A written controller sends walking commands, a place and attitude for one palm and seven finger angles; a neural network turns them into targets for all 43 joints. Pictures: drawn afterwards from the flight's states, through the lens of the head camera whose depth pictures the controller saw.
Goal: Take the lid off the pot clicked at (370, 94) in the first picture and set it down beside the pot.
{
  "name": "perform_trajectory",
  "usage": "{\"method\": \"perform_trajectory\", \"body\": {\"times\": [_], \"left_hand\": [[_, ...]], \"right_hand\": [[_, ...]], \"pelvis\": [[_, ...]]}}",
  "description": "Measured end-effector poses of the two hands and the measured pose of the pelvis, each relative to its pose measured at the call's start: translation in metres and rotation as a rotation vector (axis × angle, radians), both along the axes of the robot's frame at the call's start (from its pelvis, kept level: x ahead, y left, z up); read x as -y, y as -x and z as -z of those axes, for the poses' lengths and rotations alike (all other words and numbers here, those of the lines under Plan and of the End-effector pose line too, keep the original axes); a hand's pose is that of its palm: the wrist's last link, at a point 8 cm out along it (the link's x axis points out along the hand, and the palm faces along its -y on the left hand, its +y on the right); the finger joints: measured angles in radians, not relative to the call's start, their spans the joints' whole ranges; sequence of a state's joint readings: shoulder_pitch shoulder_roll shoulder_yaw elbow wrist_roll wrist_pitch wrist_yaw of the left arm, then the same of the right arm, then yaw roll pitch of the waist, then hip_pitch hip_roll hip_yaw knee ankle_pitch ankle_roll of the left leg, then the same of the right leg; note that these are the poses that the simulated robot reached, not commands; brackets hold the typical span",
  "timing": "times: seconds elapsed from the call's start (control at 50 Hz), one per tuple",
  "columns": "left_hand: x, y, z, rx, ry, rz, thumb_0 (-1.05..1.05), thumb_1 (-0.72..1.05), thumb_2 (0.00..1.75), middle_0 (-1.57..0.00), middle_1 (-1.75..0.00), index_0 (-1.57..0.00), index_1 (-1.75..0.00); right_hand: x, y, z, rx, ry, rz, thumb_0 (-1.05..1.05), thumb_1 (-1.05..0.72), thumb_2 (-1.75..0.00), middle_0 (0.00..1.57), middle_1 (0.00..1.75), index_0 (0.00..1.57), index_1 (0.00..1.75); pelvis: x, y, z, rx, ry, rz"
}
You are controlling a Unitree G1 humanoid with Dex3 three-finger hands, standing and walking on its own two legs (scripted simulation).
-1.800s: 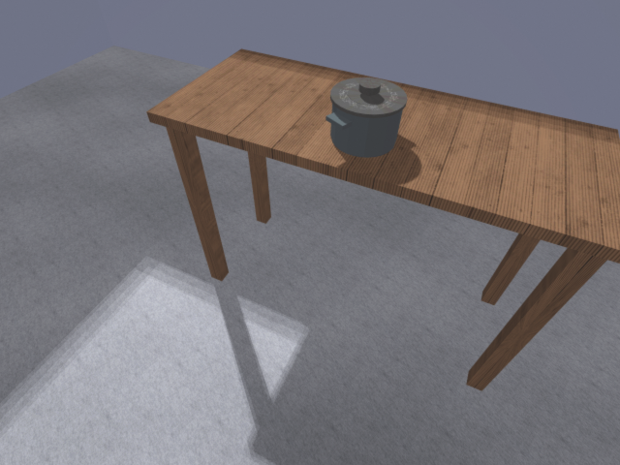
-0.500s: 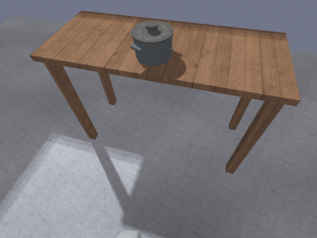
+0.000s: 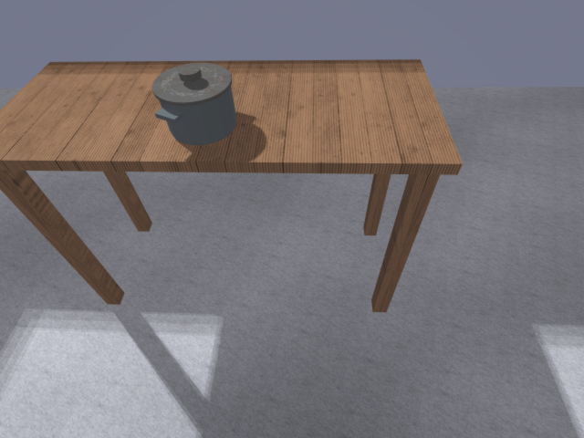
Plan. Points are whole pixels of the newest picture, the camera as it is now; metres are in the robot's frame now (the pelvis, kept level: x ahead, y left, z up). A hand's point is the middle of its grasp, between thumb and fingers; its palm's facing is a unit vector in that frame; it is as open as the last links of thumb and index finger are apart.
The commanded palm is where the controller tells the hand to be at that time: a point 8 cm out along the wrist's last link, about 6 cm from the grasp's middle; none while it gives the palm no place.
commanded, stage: take the last steps up to it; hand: left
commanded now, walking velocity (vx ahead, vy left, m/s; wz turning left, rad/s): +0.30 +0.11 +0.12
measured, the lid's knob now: (190, 73) +0.77 +0.25 +0.11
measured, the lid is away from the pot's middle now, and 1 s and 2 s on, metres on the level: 0.00 0.00 0.00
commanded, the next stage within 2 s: come to a stop and stand still in 0.68 s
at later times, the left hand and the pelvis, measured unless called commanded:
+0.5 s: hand out of the picture +0.07 +0.24 -0.19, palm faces +0.15 -0.97 -0.19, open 7.4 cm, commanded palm none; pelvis +0.15 +0.07 -0.01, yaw +3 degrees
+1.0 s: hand (155, 359) +0.27 +0.27 -0.15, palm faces +0.09 -0.97 -0.21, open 7.3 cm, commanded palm none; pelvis +0.28 +0.10 +0.02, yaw +1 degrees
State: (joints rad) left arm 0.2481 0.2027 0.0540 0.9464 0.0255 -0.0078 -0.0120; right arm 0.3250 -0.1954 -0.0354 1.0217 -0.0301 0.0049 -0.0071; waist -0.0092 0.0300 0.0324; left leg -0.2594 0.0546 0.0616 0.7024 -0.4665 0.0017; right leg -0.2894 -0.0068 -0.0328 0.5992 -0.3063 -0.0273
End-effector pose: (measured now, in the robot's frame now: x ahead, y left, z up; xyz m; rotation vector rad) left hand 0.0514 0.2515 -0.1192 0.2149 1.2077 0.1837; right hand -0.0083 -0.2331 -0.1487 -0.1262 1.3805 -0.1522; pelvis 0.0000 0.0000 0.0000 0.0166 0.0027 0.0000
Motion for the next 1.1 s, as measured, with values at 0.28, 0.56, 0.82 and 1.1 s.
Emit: {"method": "perform_trajectory", "body": {"times": [0.28, 0.56, 0.82, 1.1], "left_hand": [[0.028, 0.039, -0.002, -0.212, 0.091, -0.144, 0.01, 0.91, 0.90, -0.20, -0.30, -0.21, -0.30], [-0.055, -0.065, 0.031, -0.211, 0.076, -0.165, 0.01, 0.91, 0.90, -0.20, -0.30, -0.20, -0.30], [-0.059, -0.210, 0.004, 0.039, 0.017, -0.097, 0.00, 0.92, 0.90, -0.20, -0.30, -0.20, -0.30], [-0.087, -0.220, 0.021, -0.178, 0.087, -0.117, 0.01, 0.91, 0.90, -0.20, -0.30, -0.21, -0.30]], "right_hand": [[-0.003, -0.094, -0.023, 0.015, 0.001, -0.037, 0.01, -0.91, -0.90, 0.19, 0.30, 0.19, 0.30], [-0.089, -0.263, -0.016, 0.240, 0.012, -0.128, 0.01, -0.91, -0.89, 0.20, 0.30, 0.20, 0.30], [-0.086, -0.285, 0.004, 0.088, -0.035, -0.069, 0.01, -0.93, -0.89, 0.20, 0.30, 0.20, 0.30], [-0.121, -0.349, -0.016, 0.076, 0.040, -0.041, 0.01, -0.92, -0.89, 0.20, 0.30, 0.20, 0.30]], "pelvis": [[-0.012, -0.074, -0.018, 0.012, 0.005, -0.043], [-0.075, -0.165, 0.005, 0.031, -0.013, -0.041], [-0.077, -0.237, 0.002, 0.009, -0.020, -0.033], [-0.119, -0.287, -0.004, 0.005, 0.028, -0.020]]}}
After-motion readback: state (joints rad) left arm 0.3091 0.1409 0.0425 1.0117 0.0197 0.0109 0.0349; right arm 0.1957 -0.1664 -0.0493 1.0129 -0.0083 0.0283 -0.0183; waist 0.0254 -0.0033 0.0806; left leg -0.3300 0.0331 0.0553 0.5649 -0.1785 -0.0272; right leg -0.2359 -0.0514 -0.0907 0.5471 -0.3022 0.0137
